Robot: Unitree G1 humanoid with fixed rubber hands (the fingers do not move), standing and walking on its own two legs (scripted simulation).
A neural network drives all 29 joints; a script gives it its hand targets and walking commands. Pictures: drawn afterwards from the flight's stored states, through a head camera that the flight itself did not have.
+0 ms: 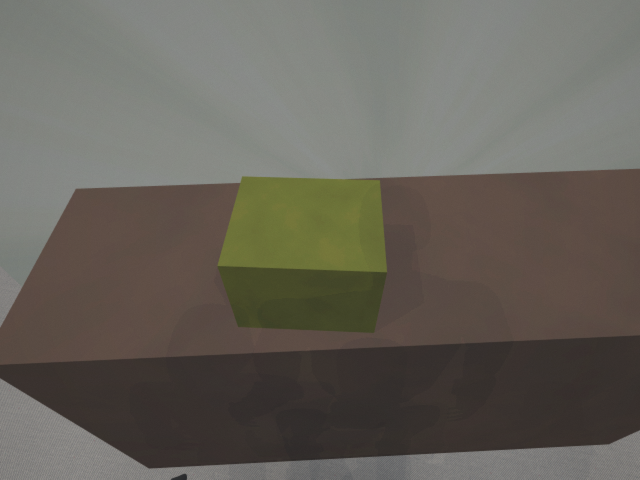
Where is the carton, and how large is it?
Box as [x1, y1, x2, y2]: [217, 176, 386, 332]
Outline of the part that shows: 242,176 217,265 238,326 373,332 386,274 379,180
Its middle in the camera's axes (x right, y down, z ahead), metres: -0.02 +0.03 +0.57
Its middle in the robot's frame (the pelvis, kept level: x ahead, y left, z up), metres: +0.42 +0.05 +0.02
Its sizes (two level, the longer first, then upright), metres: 0.203 0.165 0.153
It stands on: a pedestal, 0.71 m high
